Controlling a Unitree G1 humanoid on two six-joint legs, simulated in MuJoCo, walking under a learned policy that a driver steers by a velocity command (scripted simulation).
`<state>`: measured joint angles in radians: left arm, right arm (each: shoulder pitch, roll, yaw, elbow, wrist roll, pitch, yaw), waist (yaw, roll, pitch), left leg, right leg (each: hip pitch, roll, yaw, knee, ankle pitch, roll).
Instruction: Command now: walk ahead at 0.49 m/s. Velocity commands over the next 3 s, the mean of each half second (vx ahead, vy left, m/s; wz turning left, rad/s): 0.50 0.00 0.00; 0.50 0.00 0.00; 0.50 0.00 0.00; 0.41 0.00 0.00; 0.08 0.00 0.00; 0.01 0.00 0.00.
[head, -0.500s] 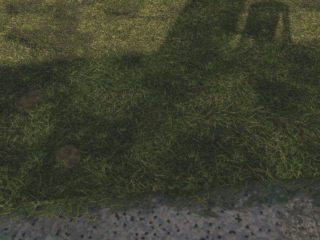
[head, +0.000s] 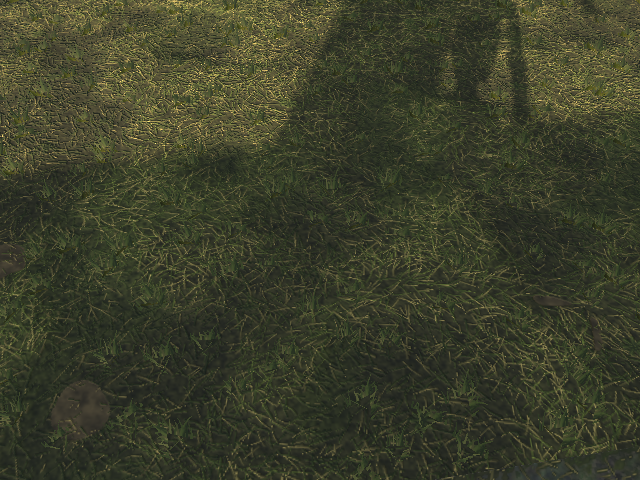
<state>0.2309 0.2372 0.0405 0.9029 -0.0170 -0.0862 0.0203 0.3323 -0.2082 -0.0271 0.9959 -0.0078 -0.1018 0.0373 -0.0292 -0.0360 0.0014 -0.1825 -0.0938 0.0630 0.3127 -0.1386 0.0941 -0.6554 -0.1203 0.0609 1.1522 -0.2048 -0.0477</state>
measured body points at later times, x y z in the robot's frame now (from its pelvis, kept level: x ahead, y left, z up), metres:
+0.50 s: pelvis +0.27 -0.09 +0.00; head +0.29 -0.10 +0.45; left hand +0.34 +0.17 -0.12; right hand +0.32 -0.36 -0.14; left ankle +0.24 +0.07 -0.66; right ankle +0.31 -0.17 -0.74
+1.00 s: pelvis +0.53 +0.00 -0.08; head +0.56 +0.01 +0.37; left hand +0.44 +0.26 -0.22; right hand +0.76 -0.22 -0.18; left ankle +0.71 +0.16 -0.79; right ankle +0.31 -0.17 -0.74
